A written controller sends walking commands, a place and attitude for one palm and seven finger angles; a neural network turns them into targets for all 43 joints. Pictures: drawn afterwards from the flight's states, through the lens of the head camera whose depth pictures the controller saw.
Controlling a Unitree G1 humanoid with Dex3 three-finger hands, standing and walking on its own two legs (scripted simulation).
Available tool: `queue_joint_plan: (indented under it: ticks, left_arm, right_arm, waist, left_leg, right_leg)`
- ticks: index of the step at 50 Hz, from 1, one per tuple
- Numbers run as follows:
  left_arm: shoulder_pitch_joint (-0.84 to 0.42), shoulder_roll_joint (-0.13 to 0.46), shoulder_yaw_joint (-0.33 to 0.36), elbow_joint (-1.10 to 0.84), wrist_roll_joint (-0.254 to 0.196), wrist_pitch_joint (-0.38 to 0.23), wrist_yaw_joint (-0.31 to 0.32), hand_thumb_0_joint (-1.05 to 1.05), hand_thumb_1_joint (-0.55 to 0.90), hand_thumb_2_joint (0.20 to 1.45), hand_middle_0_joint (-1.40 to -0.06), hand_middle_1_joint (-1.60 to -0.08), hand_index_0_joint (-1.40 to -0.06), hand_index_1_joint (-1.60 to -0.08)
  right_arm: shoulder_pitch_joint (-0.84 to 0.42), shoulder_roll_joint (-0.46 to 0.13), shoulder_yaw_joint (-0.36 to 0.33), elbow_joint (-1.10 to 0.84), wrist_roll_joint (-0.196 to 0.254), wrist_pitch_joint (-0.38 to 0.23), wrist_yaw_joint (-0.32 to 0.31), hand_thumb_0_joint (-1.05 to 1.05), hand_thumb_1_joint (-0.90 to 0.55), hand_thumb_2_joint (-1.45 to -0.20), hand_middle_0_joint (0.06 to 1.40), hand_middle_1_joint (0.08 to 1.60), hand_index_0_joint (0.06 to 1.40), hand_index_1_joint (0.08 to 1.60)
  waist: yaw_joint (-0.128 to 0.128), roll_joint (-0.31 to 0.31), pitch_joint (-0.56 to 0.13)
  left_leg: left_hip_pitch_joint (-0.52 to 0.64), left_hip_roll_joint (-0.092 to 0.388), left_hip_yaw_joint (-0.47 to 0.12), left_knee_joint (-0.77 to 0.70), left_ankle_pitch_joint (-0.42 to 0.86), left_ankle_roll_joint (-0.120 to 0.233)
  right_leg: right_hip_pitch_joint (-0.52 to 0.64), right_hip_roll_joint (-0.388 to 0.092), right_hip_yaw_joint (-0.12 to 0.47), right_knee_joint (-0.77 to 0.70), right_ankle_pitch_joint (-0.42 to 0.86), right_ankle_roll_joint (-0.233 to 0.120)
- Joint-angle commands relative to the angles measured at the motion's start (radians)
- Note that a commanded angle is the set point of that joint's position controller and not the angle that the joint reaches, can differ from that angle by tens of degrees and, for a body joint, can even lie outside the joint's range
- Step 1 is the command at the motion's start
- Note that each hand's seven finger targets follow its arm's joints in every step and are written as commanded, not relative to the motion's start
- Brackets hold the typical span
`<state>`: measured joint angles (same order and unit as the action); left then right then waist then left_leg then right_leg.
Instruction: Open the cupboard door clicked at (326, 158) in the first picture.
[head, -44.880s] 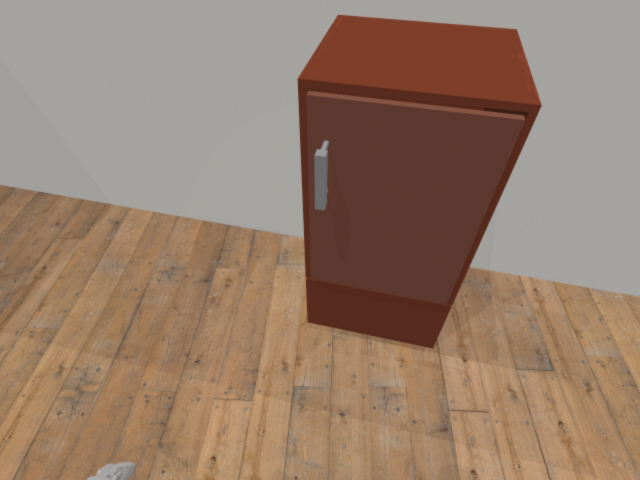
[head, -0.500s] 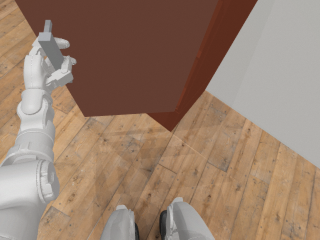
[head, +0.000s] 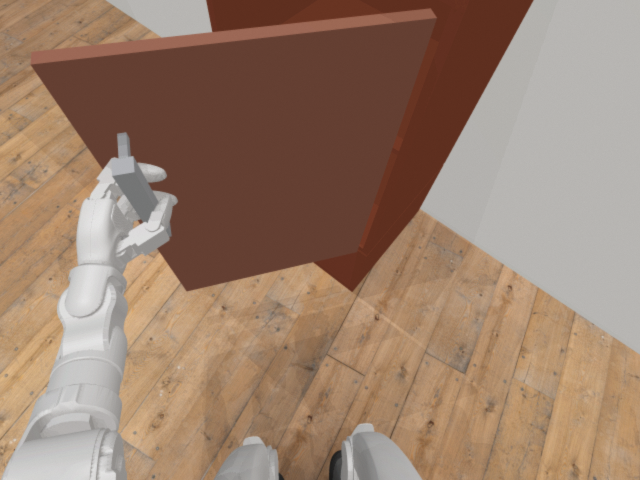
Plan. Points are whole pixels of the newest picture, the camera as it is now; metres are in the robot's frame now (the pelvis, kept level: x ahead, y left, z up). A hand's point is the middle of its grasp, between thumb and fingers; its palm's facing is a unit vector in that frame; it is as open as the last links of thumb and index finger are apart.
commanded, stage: pull the door open along its arc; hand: left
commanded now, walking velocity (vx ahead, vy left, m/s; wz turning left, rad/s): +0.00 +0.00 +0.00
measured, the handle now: (144, 189) +0.47 +0.22 +0.02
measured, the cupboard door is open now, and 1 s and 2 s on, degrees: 55 85 87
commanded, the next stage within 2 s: open thumb and fingers to let go in 0.56 s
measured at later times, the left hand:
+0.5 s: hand (244, 332) +0.28 +0.08 +0.03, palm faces +0.44 -0.90 -0.01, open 6.4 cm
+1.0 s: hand (262, 338) +0.28 +0.06 +0.03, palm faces +0.46 -0.89 -0.02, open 8.9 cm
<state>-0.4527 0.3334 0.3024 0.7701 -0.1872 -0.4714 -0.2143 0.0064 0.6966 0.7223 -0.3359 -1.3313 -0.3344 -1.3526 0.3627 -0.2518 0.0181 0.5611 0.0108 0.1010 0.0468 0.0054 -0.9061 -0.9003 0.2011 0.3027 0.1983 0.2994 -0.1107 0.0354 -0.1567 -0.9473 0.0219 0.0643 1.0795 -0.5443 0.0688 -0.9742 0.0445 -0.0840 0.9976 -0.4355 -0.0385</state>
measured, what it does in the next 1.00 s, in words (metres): shifts its weight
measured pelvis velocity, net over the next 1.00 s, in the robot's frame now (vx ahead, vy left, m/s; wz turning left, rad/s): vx -0.03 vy -0.08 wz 0.11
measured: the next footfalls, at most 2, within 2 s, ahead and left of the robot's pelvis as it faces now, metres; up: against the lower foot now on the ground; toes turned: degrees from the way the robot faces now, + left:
none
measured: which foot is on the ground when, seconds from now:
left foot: down 0.00-1.00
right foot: down 0.00-1.00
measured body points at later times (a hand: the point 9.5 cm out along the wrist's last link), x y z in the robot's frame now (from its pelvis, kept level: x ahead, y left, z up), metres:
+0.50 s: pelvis -0.01 -0.04 +0.00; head +0.06 -0.04 +0.44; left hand +0.25 +0.13 +0.03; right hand +0.20 -0.22 -0.11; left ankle -0.03 +0.07 -0.66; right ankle +0.01 -0.10 -0.66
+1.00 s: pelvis -0.03 -0.08 -0.01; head +0.05 -0.09 +0.44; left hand +0.25 +0.11 +0.03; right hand +0.15 -0.29 -0.13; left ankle -0.03 +0.07 -0.66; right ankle +0.01 -0.10 -0.66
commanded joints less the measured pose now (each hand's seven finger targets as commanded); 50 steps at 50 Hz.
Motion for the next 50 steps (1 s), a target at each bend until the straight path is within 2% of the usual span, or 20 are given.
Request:
queue_joint_plan:
  ticks: [1,2,3,5,6,7,9,13,19,21,24,27,32,33,37,41,42,43,46,50]
  left_arm:
    - [0.11,0.113,-0.012,-0.375,-0.042,-0.079,-0.011,0.0,0.9,0.9,-0.4,-1.35,-0.4,-1.35]
    - [0.165,0.092,0.097,-0.459,-0.095,-0.084,0.1,0.0,0.9,0.9,-0.4,-1.35,-0.4,-1.35]
    - [0.232,0.014,0.033,-0.464,-0.078,-0.076,0.168,0.0,0.9,0.9,-0.4,-1.35,-0.4,-1.35]
    - [0.325,-0.056,-0.003,-0.531,-0.054,-0.07,0.271,0.0,0.9,0.9,-0.4,-1.35,-0.4,-1.35]
    - [0.359,-0.056,-0.008,-0.569,-0.034,-0.077,0.315,0.0,0.9,0.9,-0.4,-1.35,-0.4,-1.35]
    - [0.401,-0.054,0.0,-0.611,-0.011,-0.083,0.357,0.0,0.9,0.9,-0.4,-1.35,-0.4,-1.35]
    - [0.491,-0.108,-0.043,-0.663,0.033,-0.086,0.435,0.0,0.9,0.9,-0.4,-1.35,-0.4,-1.35]
    - [0.54,-0.184,-0.127,-0.718,0.125,-0.082,0.576,0.0,0.9,0.9,-0.4,-1.35,-0.4,-1.35]
    - [0.539,-0.299,-0.244,-0.749,0.225,-0.05,0.753,0.0,0.9,0.9,-0.4,-1.35,-0.4,-1.35]
    - [0.54,-0.311,-0.274,-0.725,0.259,-0.035,0.773,0.0,0.9,0.9,-0.4,-1.35,-0.4,-1.35]
    - [0.538,-0.333,-0.323,-0.742,0.29,-0.029,0.772,0.0,0.9,0.9,-0.4,-1.35,-0.4,-1.35]
    - [0.503,-0.398,-0.404,-0.732,0.289,-0.023,0.753,0.0,0.9,0.9,-0.4,-1.35,-0.4,-1.35]
    - [0.463,-0.49,-0.523,-0.737,0.286,-0.025,0.738,0.0,0.9,0.9,-0.4,-1.35,-0.4,-1.35]
    - [0.35,-0.434,-0.489,-0.733,0.291,-0.034,0.747,0.0,0.9,0.9,-0.4,-1.35,-0.4,-1.35]
    - [0.364,-0.373,-0.432,-0.697,0.313,-0.056,0.747,0.0,0.62,0.78,-0.38,-1.32,-0.38,-1.32]
    - [0.347,-0.364,-0.412,-0.71,0.268,-0.06,0.718,0.0,0.34,0.66,-0.36,-1.29,-0.36,-1.29]
    - [0.343,-0.387,-0.427,-0.69,0.249,-0.053,0.708,0.0,0.27,0.63,-0.355,-1.283,-0.355,-1.283]
    - [0.324,-0.359,-0.393,-0.685,0.232,-0.053,0.703,0.0,0.2,0.6,-0.35,-1.275,-0.35,-1.275]
    - [0.294,-0.368,-0.393,-0.66,0.204,-0.042,0.694,0.0,-0.01,0.51,-0.335,-1.253,-0.335,-1.253]
    - [0.262,-0.349,-0.366,-0.64,0.21,-0.052,0.704,0.0,-0.29,0.39,-0.315,-1.222,-0.315,-1.222]
  right_arm:
    - [0.038,-0.15,-0.07,-0.135,0.013,-0.055,-0.003,0.0,-0.9,-0.9,0.2,0.3,0.2,0.3]
    - [0.008,-0.125,-0.074,-0.144,0.006,-0.066,-0.001,0.0,-0.9,-0.9,0.2,0.3,0.2,0.3]
    - [-0.015,-0.116,-0.069,-0.144,0.002,-0.076,0.005,0.0,-0.9,-0.9,0.2,0.3,0.2,0.3]
    - [-0.041,-0.107,-0.068,-0.151,-0.005,-0.085,0.016,0.0,-0.9,-0.9,0.2,0.3,0.2,0.3]
    - [-0.048,-0.104,-0.07,-0.154,-0.011,-0.09,0.018,0.0,-0.9,-0.9,0.2,0.3,0.2,0.3]
    - [-0.059,-0.098,-0.072,-0.159,-0.018,-0.09,0.02,0.0,-0.9,-0.9,0.2,0.3,0.2,0.3]
    - [-0.085,-0.08,-0.07,-0.171,-0.03,-0.091,0.024,0.0,-0.9,-0.9,0.2,0.3,0.2,0.3]
    - [-0.134,-0.053,-0.062,-0.174,-0.048,-0.084,0.018,0.0,-0.9,-0.9,0.2,0.3,0.2,0.3]
    - [-0.192,-0.014,-0.047,-0.161,-0.069,-0.093,-0.001,0.0,-0.9,-0.9,0.2,0.3,0.2,0.3]
    - [-0.192,-0.008,-0.043,-0.148,-0.075,-0.098,-0.012,0.0,-0.9,-0.9,0.2,0.3,0.2,0.3]
    - [-0.204,-0.003,-0.043,-0.14,-0.082,-0.11,-0.022,0.0,-0.9,-0.9,0.2,0.3,0.2,0.3]
    - [-0.208,-0.002,-0.044,-0.124,-0.083,-0.131,-0.028,0.0,-0.9,-0.9,0.2,0.3,0.2,0.3]
    - [-0.22,-0.006,-0.044,-0.116,-0.086,-0.175,-0.024,0.0,-0.9,-0.9,0.2,0.3,0.2,0.3]
    - [-0.217,-0.015,-0.047,-0.099,-0.086,-0.177,-0.03,0.0,-0.9,-0.9,0.2,0.3,0.2,0.3]
    - [-0.217,-0.013,-0.056,-0.083,-0.087,-0.186,-0.041,0.0,-0.9,-0.9,0.2,0.3,0.2,0.3]
    - [-0.217,-0.022,-0.063,-0.081,-0.076,-0.186,-0.043,0.0,-0.9,-0.9,0.2,0.3,0.2,0.3]
    - [-0.223,-0.02,-0.061,-0.079,-0.074,-0.188,-0.044,0.0,-0.9,-0.9,0.2,0.3,0.2,0.3]
    - [-0.222,-0.025,-0.061,-0.074,-0.07,-0.187,-0.047,0.0,-0.9,-0.9,0.2,0.3,0.2,0.3]
    - [-0.233,-0.031,-0.057,-0.076,-0.068,-0.189,-0.052,0.0,-0.9,-0.9,0.2,0.3,0.2,0.3]
    - [-0.236,-0.032,-0.06,-0.075,-0.07,-0.189,-0.052,0.0,-0.9,-0.9,0.2,0.3,0.2,0.3]
  waist:
    - [0.087,0.031,-0.438]
    - [0.152,0.011,-0.439]
    - [0.14,0.043,-0.39]
    - [0.142,0.036,-0.344]
    - [0.147,-0.01,-0.345]
    - [0.163,0.002,-0.367]
    - [0.172,-0.037,-0.364]
    - [0.168,-0.054,-0.309]
    - [0.159,-0.075,-0.288]
    - [0.139,-0.101,-0.265]
    - [0.133,-0.073,-0.274]
    - [0.096,-0.1,-0.264]
    - [0.068,-0.135,-0.258]
    - [0.046,-0.154,-0.247]
    - [0.072,-0.155,-0.281]
    - [0.077,-0.142,-0.317]
    - [0.072,-0.147,-0.295]
    - [0.073,-0.152,-0.29]
    - [0.067,-0.164,-0.263]
    - [0.077,-0.156,-0.278]
  left_leg:
    - [0.267,0.001,-0.09,-0.133,0.694,-0.052]
    - [0.238,-0.001,-0.077,-0.145,0.674,-0.062]
    - [0.232,-0.004,-0.071,-0.149,0.648,-0.068]
    - [0.236,-0.001,-0.075,-0.149,0.645,-0.08]
    - [0.23,-0.002,-0.08,-0.144,0.64,-0.078]
    - [0.226,-0.006,-0.075,-0.143,0.635,-0.082]
    - [0.207,-0.012,-0.068,-0.136,0.607,-0.077]
    - [0.181,-0.025,-0.073,-0.129,0.493,-0.074]
    - [0.154,-0.047,-0.076,-0.119,0.346,-0.068]
    - [0.141,-0.049,-0.082,-0.116,0.31,-0.065]
    - [0.142,-0.053,-0.074,-0.114,0.29,-0.063]
    - [0.121,-0.049,-0.082,-0.094,0.265,-0.064]
    - [0.088,-0.049,-0.096,-0.069,0.212,-0.067]
    - [0.063,-0.048,-0.101,-0.055,0.194,-0.066]
    - [-0.005,-0.054,-0.099,-0.03,0.165,-0.069]
    - [-0.009,-0.056,-0.093,-0.031,0.157,-0.069]
    - [-0.016,-0.057,-0.092,-0.031,0.143,-0.069]
    - [-0.018,-0.057,-0.092,-0.031,0.135,-0.07]
    - [-0.022,-0.057,-0.094,-0.031,0.112,-0.067]
    - [-0.014,-0.058,-0.093,-0.036,0.117,-0.064]
  right_leg:
    - [0.408,-0.003,0.049,-0.048,0.514,0.008]
    - [0.433,-0.005,0.039,-0.047,0.516,0.01]
    - [0.411,-0.006,0.037,-0.045,0.499,0.009]
    - [0.378,-0.01,0.026,-0.034,0.467,0.006]
    - [0.394,-0.01,0.025,-0.028,0.472,0.002]
    - [0.417,-0.015,0.033,-0.017,0.483,0.0]
    - [0.446,-0.021,0.041,-0.008,0.51,-0.002]
    - [0.428,-0.027,0.051,-0.006,0.459,-0.005]
    - [0.428,-0.038,0.083,-0.047,0.361,0.003]
    - [0.429,-0.041,0.1,-0.073,0.334,0.005]
    - [0.457,-0.06,0.128,-0.096,0.345,0.013]
    - [0.474,-0.087,0.169,-0.123,0.394,0.031]
    - [0.459,-0.119,0.208,-0.155,0.346,0.049]
    - [0.445,-0.128,0.228,-0.16,0.316,0.052]
    - [0.497,-0.159,0.299,-0.172,0.281,0.058]
    - [0.542,-0.17,0.322,-0.191,0.272,0.059]
    - [0.535,-0.174,0.326,-0.202,0.26,0.065]
    - [0.533,-0.176,0.328,-0.211,0.226,0.065]
    - [0.511,-0.173,0.333,-0.236,0.144,0.067]
    - [0.498,-0.169,0.32,-0.225,0.11,0.061]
